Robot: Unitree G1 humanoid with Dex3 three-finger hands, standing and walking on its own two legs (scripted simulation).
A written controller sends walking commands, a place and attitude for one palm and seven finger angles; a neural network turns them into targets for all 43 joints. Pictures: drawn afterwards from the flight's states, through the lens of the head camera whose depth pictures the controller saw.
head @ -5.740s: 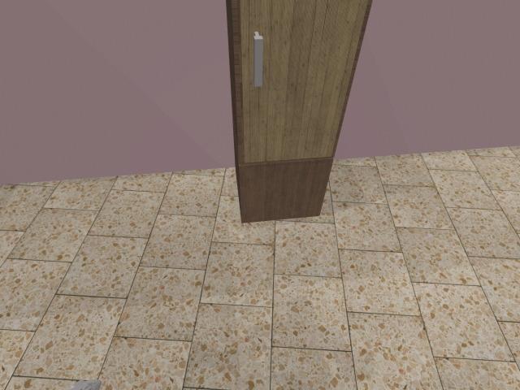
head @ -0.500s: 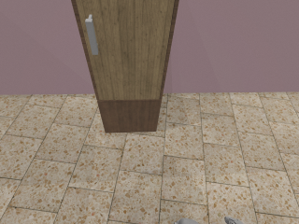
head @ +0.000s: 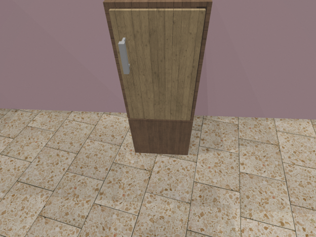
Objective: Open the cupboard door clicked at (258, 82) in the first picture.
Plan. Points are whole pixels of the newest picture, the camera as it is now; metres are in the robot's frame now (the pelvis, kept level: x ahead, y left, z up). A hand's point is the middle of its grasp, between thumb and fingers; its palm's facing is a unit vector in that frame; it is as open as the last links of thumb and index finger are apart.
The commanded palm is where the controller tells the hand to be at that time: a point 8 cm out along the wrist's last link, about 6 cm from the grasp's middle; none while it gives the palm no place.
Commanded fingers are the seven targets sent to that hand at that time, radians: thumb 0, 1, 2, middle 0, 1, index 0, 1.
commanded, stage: take the last steps up to it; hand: left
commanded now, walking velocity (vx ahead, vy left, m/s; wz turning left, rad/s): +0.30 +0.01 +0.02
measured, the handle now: (125, 56) +0.78 +0.20 +0.06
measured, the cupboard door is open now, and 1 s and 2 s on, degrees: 0 0 0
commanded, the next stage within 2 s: come to a stop and stand still in 0.60 s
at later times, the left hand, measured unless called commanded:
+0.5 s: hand (84, 233) +0.16 +0.25 -0.18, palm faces +0.03 -0.99 -0.16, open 7.4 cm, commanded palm none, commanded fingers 0.00 0.90 0.90 -0.20 -0.30 -0.20 -0.30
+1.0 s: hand (106, 185) +0.32 +0.22 -0.18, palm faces +0.04 -0.97 -0.23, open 7.3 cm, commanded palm none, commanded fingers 0.00 0.90 0.90 -0.20 -0.30 -0.20 -0.30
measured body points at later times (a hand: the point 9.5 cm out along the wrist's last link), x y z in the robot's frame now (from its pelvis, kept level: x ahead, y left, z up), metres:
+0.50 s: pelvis +0.12 +0.06 +0.00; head +0.13 +0.08 +0.45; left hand +0.16 +0.30 -0.16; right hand +0.05 -0.14 -0.15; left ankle +0.03 +0.15 -0.75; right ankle +0.20 -0.07 -0.68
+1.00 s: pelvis +0.24 +0.03 -0.01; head +0.27 +0.03 +0.44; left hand +0.31 +0.27 -0.16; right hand +0.29 -0.20 -0.17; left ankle +0.26 +0.15 -0.71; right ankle +0.29 -0.06 -0.75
